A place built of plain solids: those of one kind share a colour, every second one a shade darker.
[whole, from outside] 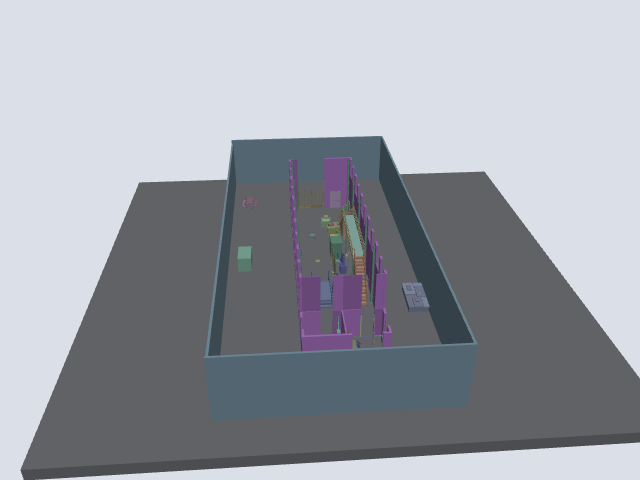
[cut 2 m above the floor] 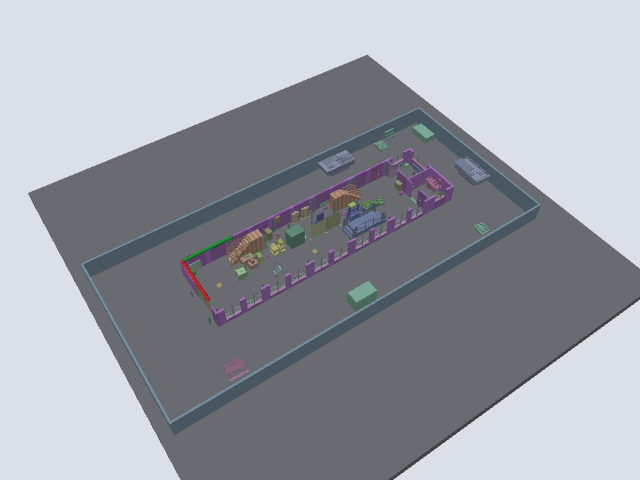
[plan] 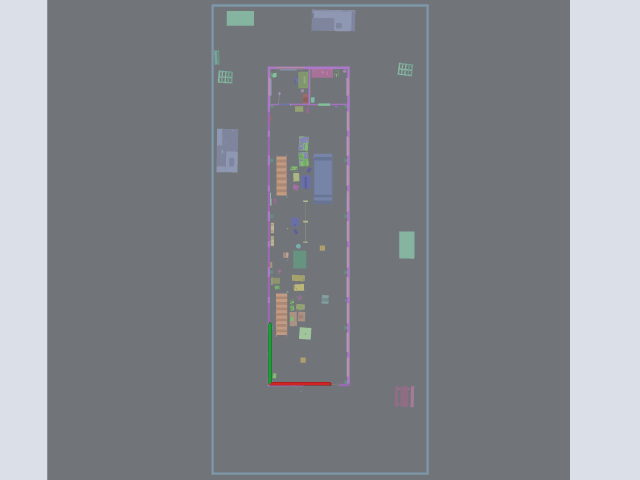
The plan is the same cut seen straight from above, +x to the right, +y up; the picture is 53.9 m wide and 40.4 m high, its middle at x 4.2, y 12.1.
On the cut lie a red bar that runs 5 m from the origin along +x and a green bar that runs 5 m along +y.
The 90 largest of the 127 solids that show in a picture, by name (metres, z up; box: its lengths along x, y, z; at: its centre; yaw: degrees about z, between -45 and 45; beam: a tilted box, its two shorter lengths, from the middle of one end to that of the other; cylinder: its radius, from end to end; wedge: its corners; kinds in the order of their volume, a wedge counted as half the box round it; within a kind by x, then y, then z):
{
 "yard_bound_1": {"box": [0.2, 39.6, 5.72], "at": [-4.83, 12.14, 2.81]},
 "yard_bound_2": {"box": [18.29, 0.2, 5.72], "at": [4.21, -7.56, 2.81]},
 "yard_bound_3": {"box": [18.29, 0.2, 5.72], "at": [4.21, 31.84, 2.81]},
 "yard_bound_4": {"box": [0.2, 39.6, 5.33], "at": [13.26, 12.14, 2.61]},
 "wall_1": {"box": [0.2, 0.81, 6.15], "at": [-0.1, 0.2, 3.02]},
 "wall_2": {"box": [0.2, 1.61, 4.45], "at": [-0.1, 1.4, 2.17]},
 "wall_3": {"box": [0.2, 0.51, 6.15], "at": [-0.1, 2.45, 3.02]},
 "wall_4": {"box": [0.2, 1.61, 4.45], "at": [-0.1, 3.5, 2.17]},
 "wall_5": {"box": [0.2, 0.81, 6.15], "at": [-0.1, 4.7, 3.02]},
 "wall_6": {"box": [0.2, 1.71, 4.45], "at": [-0.1, 5.95, 2.17]},
 "wall_7": {"box": [0.2, 0.51, 6.15], "at": [-0.1, 7.05, 3.02]},
 "wall_8": {"box": [0.2, 1.71, 4.45], "at": [-0.1, 8.15, 2.17]},
 "wall_9": {"box": [0.2, 0.81, 6.15], "at": [-0.1, 9.4, 3.02]},
 "wall_10": {"box": [0.2, 1.71, 4.45], "at": [-0.1, 10.65, 2.17]},
 "wall_11": {"box": [0.2, 0.51, 6.15], "at": [-0.1, 11.75, 3.02]},
 "wall_12": {"box": [0.2, 1.71, 4.45], "at": [-0.1, 12.85, 2.17]},
 "wall_13": {"box": [0.2, 0.81, 6.15], "at": [-0.1, 14.1, 3.02]},
 "wall_14": {"box": [0.2, 1.71, 4.45], "at": [-0.1, 15.35, 2.17]},
 "wall_15": {"box": [0.2, 0.51, 6.15], "at": [-0.1, 16.45, 3.02]},
 "wall_16": {"box": [0.2, 1.71, 4.45], "at": [-0.1, 17.55, 2.17]},
 "wall_17": {"box": [0.2, 0.81, 6.15], "at": [-0.1, 18.8, 3.02]},
 "wall_18": {"box": [0.2, 1.61, 4.45], "at": [-0.1, 20.0, 2.17]},
 "wall_19": {"box": [0.2, 0.51, 6.15], "at": [-0.1, 21.05, 3.02]},
 "wall_20": {"box": [0.2, 1.61, 4.45], "at": [-0.1, 22.1, 2.17]},
 "wall_21": {"box": [0.2, 0.61, 6.15], "at": [-0.1, 23.2, 3.02]},
 "wall_22": {"box": [0.2, 0.76, 2.85], "at": [-0.1, 23.88, 1.38]},
 "wall_23": {"box": [0.2, 0.96, 2.85], "at": [-0.1, 26.23, 1.38]},
 "wall_24": {"box": [0.66, 0.2, 2.85], "at": [0.12, 26.6, 1.38]},
 "wall_25": {"box": [0.66, 0.06, 6.15], "at": [0.33, 23.47, 3.02]},
 "wall_26": {"box": [3.01, 0.2, 6.15], "at": [1.3, -0.1, 3.02]},
 "wall_27": {"box": [1.55, 0.06, 2.85], "at": [2.52, 23.53, 1.38]},
 "wall_28": {"box": [1.61, 0.06, 6.15], "at": [2.55, 23.47, 3.02]},
 "wall_29": {"box": [0.46, 0.2, 2.85], "at": [3.08, 26.6, 1.38]},
 "wall_30": {"box": [0.06, 3.0, 2.85], "at": [3.33, 25.0, 1.38]},
 "wall_31": {"box": [0.81, 0.06, 6.15], "at": [3.65, 23.47, 3.02]},
 "wall_32": {"box": [3.4, 0.2, 2.85], "at": [5.0, 26.6, 1.38]},
 "wall_33": {"box": [1.45, 0.06, 6.15], "at": [5.78, 23.47, 3.02]},
 "wall_34": {"box": [1.45, 0.06, 2.85], "at": [5.78, 23.53, 1.38]},
 "wall_35": {"box": [0.91, 0.2, 6.15], "at": [6.25, -0.1, 3.02]},
 "wall_36": {"box": [0.2, 0.81, 6.15], "at": [6.6, 0.2, 3.02]},
 "wall_37": {"box": [0.2, 1.61, 0.4], "at": [6.6, 1.4, 0.15]},
 "wall_38": {"box": [0.2, 0.51, 6.15], "at": [6.6, 2.45, 3.02]},
 "wall_39": {"box": [0.2, 1.61, 0.4], "at": [6.6, 3.5, 0.15]},
 "wall_40": {"box": [0.2, 0.81, 6.15], "at": [6.6, 4.7, 3.02]},
 "wall_41": {"box": [0.2, 1.71, 0.4], "at": [6.6, 5.95, 0.15]},
 "wall_42": {"box": [0.2, 0.51, 6.15], "at": [6.6, 7.05, 3.02]},
 "wall_43": {"box": [0.2, 1.71, 0.4], "at": [6.6, 8.15, 0.15]},
 "wall_44": {"box": [0.2, 0.81, 6.15], "at": [6.6, 9.4, 3.02]},
 "wall_45": {"box": [0.2, 0.51, 6.15], "at": [6.6, 11.75, 3.02]},
 "wall_46": {"box": [0.2, 0.81, 6.15], "at": [6.6, 14.1, 3.02]},
 "wall_47": {"box": [0.2, 0.51, 6.15], "at": [6.6, 16.45, 3.02]},
 "wall_48": {"box": [0.2, 0.81, 6.15], "at": [6.6, 18.8, 3.02]},
 "wall_49": {"box": [0.2, 0.51, 6.15], "at": [6.6, 21.05, 3.02]},
 "wall_50": {"box": [0.2, 0.61, 6.15], "at": [6.6, 23.2, 3.02]},
 "wall_51": {"box": [0.2, 0.76, 2.85], "at": [6.6, 23.88, 1.38]},
 "wall_52": {"box": [0.2, 1.51, 1.15], "at": [6.6, 25.0, 0.53]},
 "wall_53": {"box": [0.2, 0.96, 2.85], "at": [6.6, 26.23, 1.38]},
 "beyond_pallets_1": {"box": [2.3, 1.25, 0.8], "at": [-2.5, 30.76, 0.39]},
 "beyond_pallets_2": {"box": [1.28, 2.28, 1.47], "at": [11.51, 11.67, 0.73], "yaw": -0.4},
 "beyond_skip_1": {"box": [0.77, 1.68, 0.12], "at": [-4.11, 19.18, 1.2], "yaw": -1.0},
 "beyond_skip_2": {"box": [1.68, 3.43, 0.49], "at": [-3.6, 19.62, 0.9], "yaw": -1.0},
 "beyond_skip_3": {"box": [0.79, 1.36, 0.12], "at": [-3.6, 20.77, 1.2], "yaw": -1.0},
 "beyond_skip_4": {"box": [0.98, 1.76, 0.12], "at": [-3.22, 18.67, 1.2], "yaw": -1.0},
 "beyond_skip_5": {"box": [1.9, 1.09, 0.09], "at": [4.44, 30.24, 1.19], "yaw": -1.1},
 "beyond_skip_6": {"box": [3.35, 1.66, 0.53], "at": [5.33, 30.57, 0.82], "yaw": -1.1},
 "stair_1": {"box": [0.97, 0.25, 1.91], "at": [0.97, 6.31, 0.9]},
 "stair_2": {"box": [0.97, 0.25, 2.09], "at": [0.97, 6.54, 1.0]},
 "stair_3": {"box": [0.97, 0.25, 2.28], "at": [0.97, 6.77, 1.09]},
 "stair_4": {"box": [0.97, 0.25, 2.47], "at": [0.97, 7.0, 1.18]},
 "stair_5": {"box": [0.97, 0.25, 2.65], "at": [0.97, 7.23, 1.28]},
 "stair_6": {"box": [0.97, 0.25, 2.84], "at": [0.97, 7.46, 1.37]},
 "stair_7": {"box": [0.87, 0.27, 2.81], "at": [0.97, 15.99, 1.36]},
 "stair_8": {"box": [0.87, 0.27, 2.6], "at": [0.97, 16.24, 1.25]},
 "stair_9": {"box": [0.87, 0.27, 2.39], "at": [0.97, 16.49, 1.14]},
 "stair_10": {"box": [0.87, 0.27, 2.17], "at": [0.97, 16.74, 1.04]},
 "staging_1": {"box": [1.6, 0.3, 0.39], "at": [4.45, 15.57, 0.14]},
 "staging_2": {"box": [1.6, 3.1, 0.56], "at": [4.45, 17.25, 0.23]},
 "staging_3": {"box": [1.6, 0.3, 0.39], "at": [4.45, 18.93, 0.14]},
 "climate_chamber_1": {"box": [1.1, 1.5, 1.72], "at": [2.49, 10.45, 0.94]},
 "raised_floor_steel_1": {"box": [1.1, 8.3, 0.2], "at": [0.97, 11.72, 2.88]},
 "test_machine_1": {"box": [0.6, 0.75, 0.95], "at": [2.1, 13.62, 0.42]},
 "test_machine_2": {"box": [0.8, 1.1, 0.85], "at": [3.02, 16.98, 0.38]},
 "crate_1": {"box": [0.6, 1.2, 0.8], "at": [1.95, 5.45, 0.35], "yaw": 1.0},
 "crate_2": {"box": [0.6, 0.8, 0.65], "at": [2.65, 5.65, 0.28], "yaw": -2.9},
 "tool_cabinet_1": {"box": [0.5, 0.65, 0.88], "at": [2.2, 17.39, 0.56], "yaw": 2.0},
 "tool_cabinet_2": {"box": [0.68, 0.45, 0.92], "at": [2.44, 23.12, 0.56]},
 "tool_cabinet_3": {"box": [0.66, 0.46, 0.93], "at": [2.56, 6.47, 0.56], "yaw": -3.1},
 "wheelie_bin_1": {"box": [0.62, 0.51, 1.12], "at": [0.52, 8.67, 0.51]},
 "specimen_stillage_1": {"box": [0.78, 0.78, 0.5], "at": [2.96, 4.24, 0.36], "yaw": -3.9},
 "pallet_1": {"box": [0.8, 1.2, 0.19], "at": [2.83, 20.23, 0.05], "yaw": -4.6}
}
